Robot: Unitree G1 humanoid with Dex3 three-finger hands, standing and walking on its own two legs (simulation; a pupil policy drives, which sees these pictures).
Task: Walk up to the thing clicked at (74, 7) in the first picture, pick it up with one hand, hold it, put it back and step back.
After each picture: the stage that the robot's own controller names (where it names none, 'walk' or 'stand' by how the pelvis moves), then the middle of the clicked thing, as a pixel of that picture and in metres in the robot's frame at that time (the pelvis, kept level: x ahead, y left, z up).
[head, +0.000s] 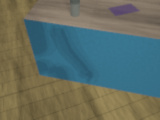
stand; (75, 7) +1.02 +0.06 -0.07
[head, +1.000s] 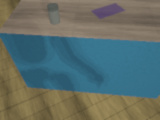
walk; (53, 14) +0.89 +0.23 -0.05
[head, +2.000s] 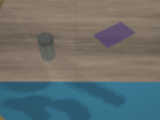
stand; (46, 47) +0.53 +0.18 -0.03
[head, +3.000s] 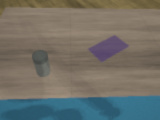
stand; (41, 64) +0.49 +0.19 -0.07
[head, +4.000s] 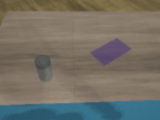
stand; (44, 68) +0.47 +0.18 -0.07
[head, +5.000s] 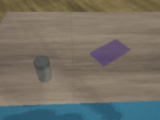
stand; (43, 69) +0.47 +0.19 -0.07
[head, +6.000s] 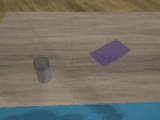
stand; (43, 70) +0.46 +0.19 -0.07
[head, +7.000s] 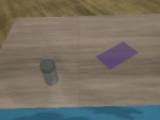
rise first; (49, 72) +0.46 +0.19 -0.07
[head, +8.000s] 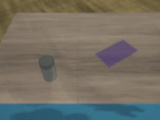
go down; (48, 69) +0.47 +0.19 -0.07
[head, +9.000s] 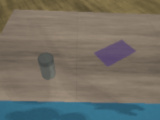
go down; (47, 66) +0.48 +0.18 -0.06
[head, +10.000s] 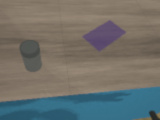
go down; (31, 56) +0.46 +0.17 -0.01
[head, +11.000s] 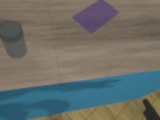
close in; (14, 40) +0.47 +0.18 +0.01
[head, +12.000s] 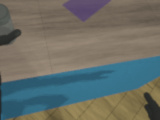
close; (1, 25) +0.51 +0.19 +0.04
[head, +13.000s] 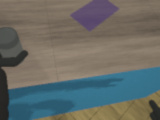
lift; (10, 47) +0.45 +0.19 +0.03
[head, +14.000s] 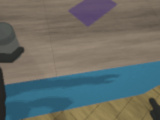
lift; (6, 43) +0.46 +0.19 +0.04
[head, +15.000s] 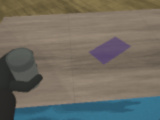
lift; (25, 70) +0.32 +0.17 +0.15
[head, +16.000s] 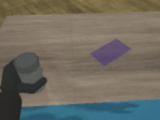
hold; (31, 73) +0.32 +0.17 +0.11
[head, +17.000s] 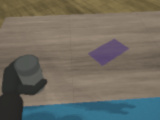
hold; (31, 75) +0.32 +0.17 +0.11
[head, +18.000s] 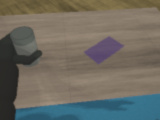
crouch; (26, 47) +0.41 +0.17 +0.14
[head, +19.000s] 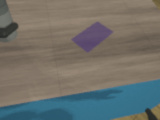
lower; (0, 21) +0.50 +0.21 +0.14
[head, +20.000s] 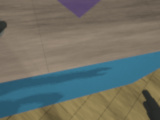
lower; out of the picture +0.53 +0.21 +0.04
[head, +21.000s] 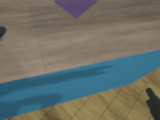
lower; out of the picture +0.52 +0.21 +0.04
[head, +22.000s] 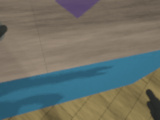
lower; out of the picture +0.52 +0.21 +0.05
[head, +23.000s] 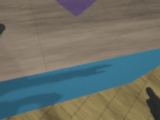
lower; out of the picture +0.52 +0.21 +0.05
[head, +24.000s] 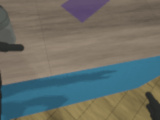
open; (0, 29) +0.50 +0.19 +0.04
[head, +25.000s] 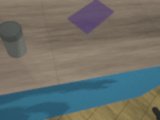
sink last; (13, 40) +0.49 +0.18 +0.02
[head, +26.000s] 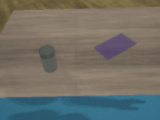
stand; (48, 59) +0.51 +0.19 -0.02
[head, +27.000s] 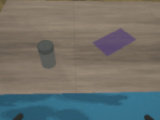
stand; (47, 54) +0.50 +0.18 -0.02
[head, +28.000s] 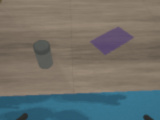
stand; (43, 55) +0.50 +0.18 -0.01
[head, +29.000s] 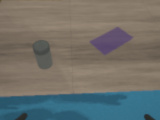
stand; (43, 55) +0.50 +0.18 -0.01
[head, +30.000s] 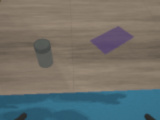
stand; (44, 53) +0.50 +0.18 -0.01
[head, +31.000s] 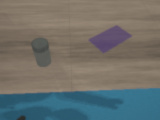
stand; (42, 53) +0.50 +0.18 -0.01
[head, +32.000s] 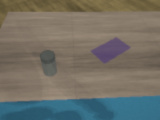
walk; (48, 63) +0.51 +0.17 -0.07
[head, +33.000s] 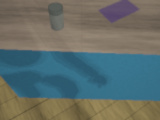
walk; (56, 17) +0.67 +0.13 -0.04
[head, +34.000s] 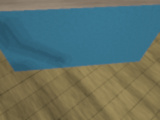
walk; out of the picture +0.97 +0.28 -0.04
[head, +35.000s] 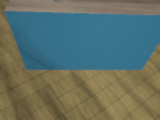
stand; out of the picture +1.11 +0.20 -0.05
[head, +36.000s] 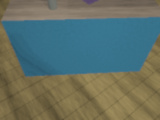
stand; (52, 0) +1.11 +0.23 -0.07
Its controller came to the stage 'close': yes
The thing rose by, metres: 0.21
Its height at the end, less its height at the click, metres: +0.00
